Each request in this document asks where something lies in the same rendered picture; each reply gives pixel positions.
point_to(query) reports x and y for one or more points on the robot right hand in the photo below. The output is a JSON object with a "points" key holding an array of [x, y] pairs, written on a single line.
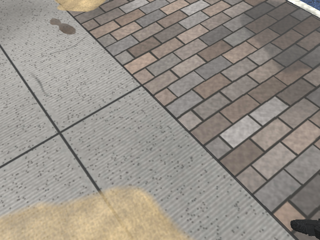
{"points": [[307, 226]]}

